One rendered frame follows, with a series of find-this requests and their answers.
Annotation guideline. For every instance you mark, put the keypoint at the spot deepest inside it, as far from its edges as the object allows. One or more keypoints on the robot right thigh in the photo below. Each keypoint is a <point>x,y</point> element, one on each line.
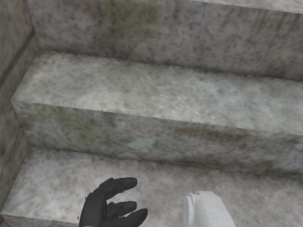
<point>205,209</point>

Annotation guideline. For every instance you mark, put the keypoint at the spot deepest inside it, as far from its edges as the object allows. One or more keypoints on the left robot hand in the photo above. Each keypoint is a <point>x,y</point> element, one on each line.
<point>97,213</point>

